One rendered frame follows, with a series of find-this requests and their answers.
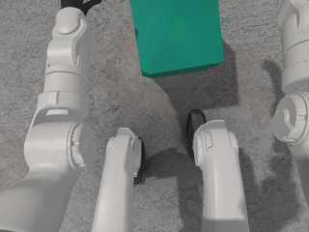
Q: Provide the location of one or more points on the robot right forearm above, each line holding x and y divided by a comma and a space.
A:
293, 18

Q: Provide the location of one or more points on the right robot upper arm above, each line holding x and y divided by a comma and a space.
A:
290, 124

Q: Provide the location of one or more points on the left robot hand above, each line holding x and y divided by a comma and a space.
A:
78, 4

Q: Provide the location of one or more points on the robot left forearm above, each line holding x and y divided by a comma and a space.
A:
67, 70

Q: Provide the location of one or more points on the left robot upper arm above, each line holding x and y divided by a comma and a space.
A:
56, 154

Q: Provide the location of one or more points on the right robot thigh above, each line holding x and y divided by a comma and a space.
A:
224, 205

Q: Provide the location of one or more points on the carton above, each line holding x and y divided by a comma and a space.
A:
177, 36

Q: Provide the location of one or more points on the robot left shin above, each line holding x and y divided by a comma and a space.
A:
112, 140

